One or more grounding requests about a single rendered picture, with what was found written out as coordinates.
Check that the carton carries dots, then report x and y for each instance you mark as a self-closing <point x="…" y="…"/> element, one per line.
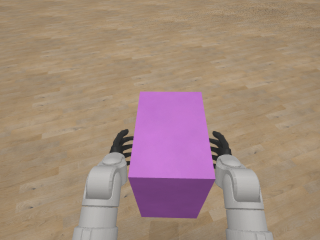
<point x="171" y="169"/>

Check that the robot right forearm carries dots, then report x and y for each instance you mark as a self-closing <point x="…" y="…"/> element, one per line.
<point x="242" y="200"/>

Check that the robot left forearm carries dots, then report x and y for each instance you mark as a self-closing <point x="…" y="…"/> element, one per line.
<point x="101" y="197"/>

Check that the robot right hand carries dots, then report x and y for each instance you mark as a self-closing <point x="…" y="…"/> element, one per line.
<point x="222" y="144"/>

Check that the robot left hand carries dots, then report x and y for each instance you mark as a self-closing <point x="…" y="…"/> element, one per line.
<point x="118" y="146"/>

